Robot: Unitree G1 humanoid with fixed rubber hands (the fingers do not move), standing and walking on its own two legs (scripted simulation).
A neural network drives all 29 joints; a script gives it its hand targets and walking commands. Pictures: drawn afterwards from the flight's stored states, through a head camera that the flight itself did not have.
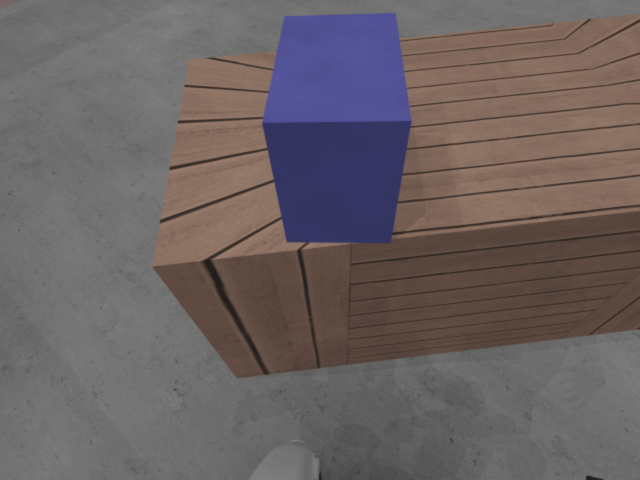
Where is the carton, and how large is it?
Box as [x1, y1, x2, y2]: [262, 13, 410, 242]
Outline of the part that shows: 395,13 284,16 262,124 287,241 390,242 410,126 410,115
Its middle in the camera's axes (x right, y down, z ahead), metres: +0.03 -0.19 +0.65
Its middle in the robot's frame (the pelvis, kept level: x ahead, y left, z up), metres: +0.63 +0.03 +0.04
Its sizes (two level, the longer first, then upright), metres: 0.279 0.182 0.253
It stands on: a pedestal, 0.65 m high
